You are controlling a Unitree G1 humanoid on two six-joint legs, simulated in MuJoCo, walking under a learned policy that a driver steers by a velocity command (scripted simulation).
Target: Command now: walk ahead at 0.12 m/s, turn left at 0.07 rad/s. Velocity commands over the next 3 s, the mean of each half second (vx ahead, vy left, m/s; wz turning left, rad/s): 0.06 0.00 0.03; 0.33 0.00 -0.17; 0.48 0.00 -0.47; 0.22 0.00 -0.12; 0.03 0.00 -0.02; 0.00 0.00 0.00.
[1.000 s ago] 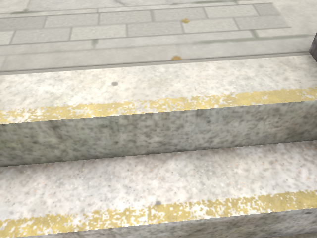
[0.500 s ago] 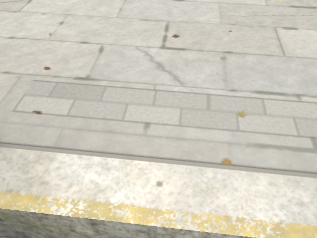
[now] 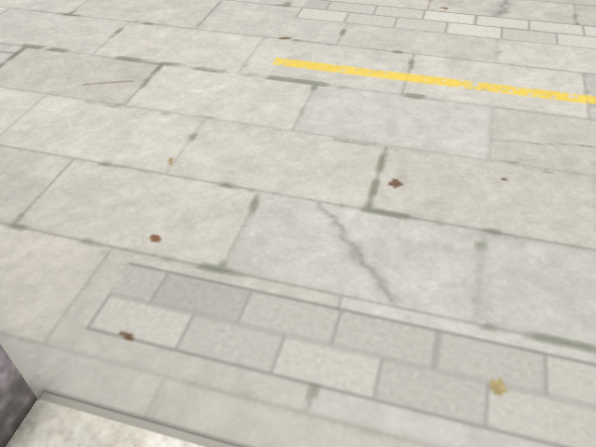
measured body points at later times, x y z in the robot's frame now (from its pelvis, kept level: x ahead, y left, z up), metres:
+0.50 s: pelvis +0.08 +0.03 +0.01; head +0.08 +0.03 +0.46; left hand +0.15 +0.25 -0.14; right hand +0.22 -0.19 -0.12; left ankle +0.09 +0.14 -0.72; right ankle +0.02 -0.09 -0.72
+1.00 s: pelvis +0.19 +0.03 +0.03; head +0.19 +0.01 +0.48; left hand +0.35 +0.23 -0.09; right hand +0.01 -0.12 -0.12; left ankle +0.08 +0.14 -0.72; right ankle +0.25 -0.09 -0.41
